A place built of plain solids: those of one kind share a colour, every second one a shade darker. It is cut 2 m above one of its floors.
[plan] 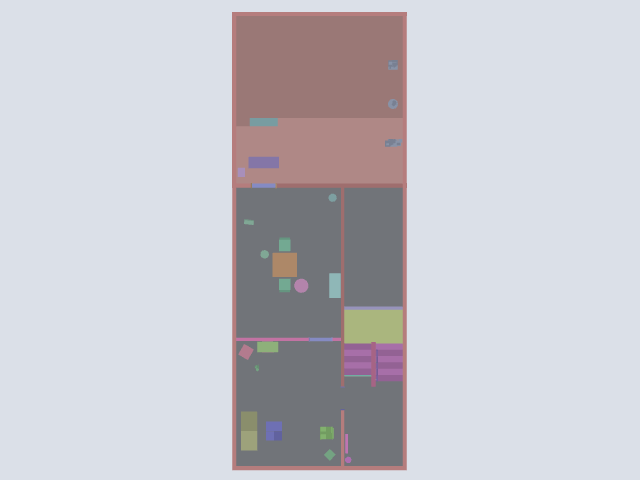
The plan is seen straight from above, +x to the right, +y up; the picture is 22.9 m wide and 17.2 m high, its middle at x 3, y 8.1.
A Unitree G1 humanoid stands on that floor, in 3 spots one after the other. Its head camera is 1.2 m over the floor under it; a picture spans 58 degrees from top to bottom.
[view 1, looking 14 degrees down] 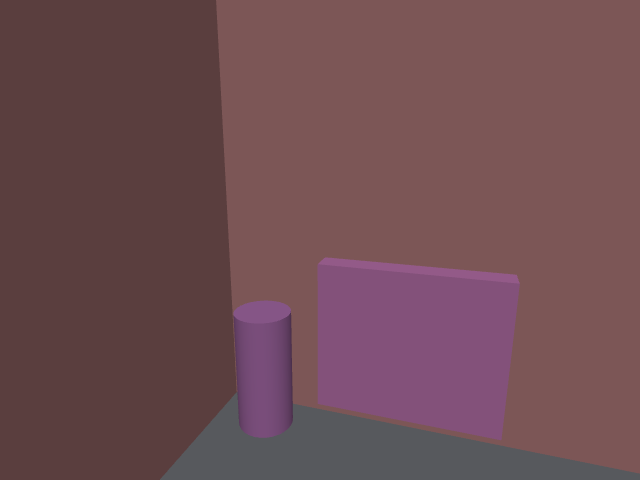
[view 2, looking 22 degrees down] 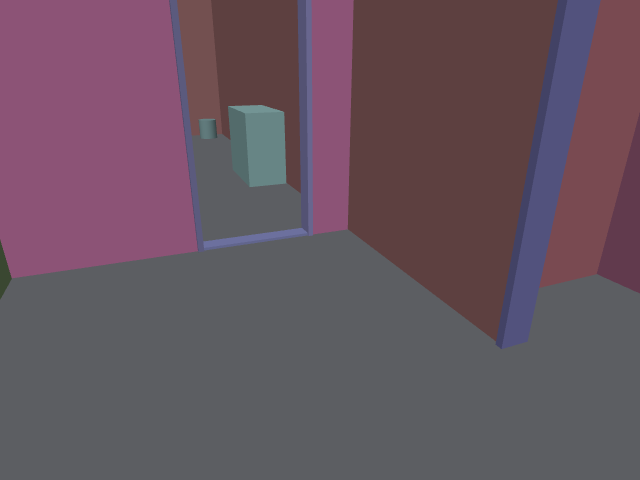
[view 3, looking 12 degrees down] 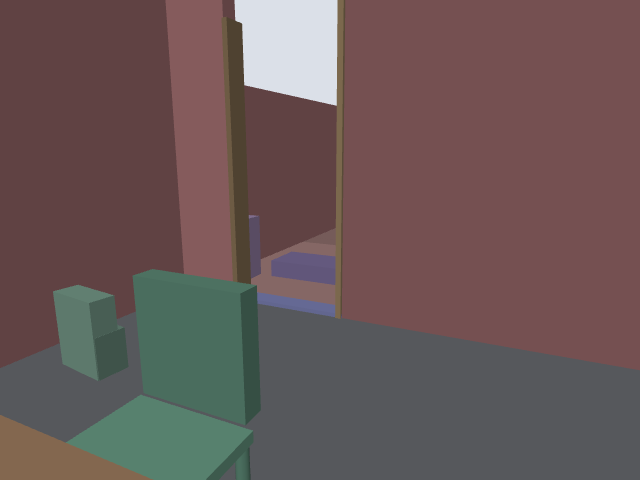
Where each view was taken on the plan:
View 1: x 5.48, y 0.94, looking -162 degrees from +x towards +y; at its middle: wall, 1.74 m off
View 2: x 2.35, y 1.60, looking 68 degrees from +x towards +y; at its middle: ground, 3.20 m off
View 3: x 2.55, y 7.25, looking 115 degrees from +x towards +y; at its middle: ground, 5.79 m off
